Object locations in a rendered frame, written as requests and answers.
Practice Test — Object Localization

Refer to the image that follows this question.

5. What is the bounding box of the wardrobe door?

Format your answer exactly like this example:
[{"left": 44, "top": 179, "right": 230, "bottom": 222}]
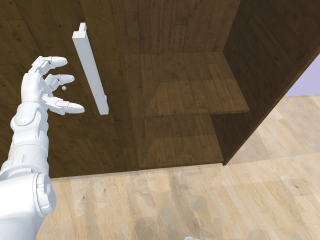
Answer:
[{"left": 0, "top": 0, "right": 139, "bottom": 179}]

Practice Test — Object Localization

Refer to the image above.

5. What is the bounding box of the robot left upper arm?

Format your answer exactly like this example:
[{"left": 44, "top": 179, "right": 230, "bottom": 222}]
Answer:
[{"left": 0, "top": 172, "right": 57, "bottom": 240}]

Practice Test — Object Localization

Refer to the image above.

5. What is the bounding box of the robot left forearm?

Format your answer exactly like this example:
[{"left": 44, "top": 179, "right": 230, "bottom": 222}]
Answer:
[{"left": 0, "top": 102, "right": 49, "bottom": 181}]

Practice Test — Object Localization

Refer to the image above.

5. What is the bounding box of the handle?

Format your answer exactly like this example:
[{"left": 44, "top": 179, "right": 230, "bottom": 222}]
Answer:
[{"left": 72, "top": 22, "right": 109, "bottom": 115}]

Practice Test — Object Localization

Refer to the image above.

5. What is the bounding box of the left robot hand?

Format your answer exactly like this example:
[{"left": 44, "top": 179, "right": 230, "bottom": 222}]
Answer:
[{"left": 21, "top": 56, "right": 85, "bottom": 115}]

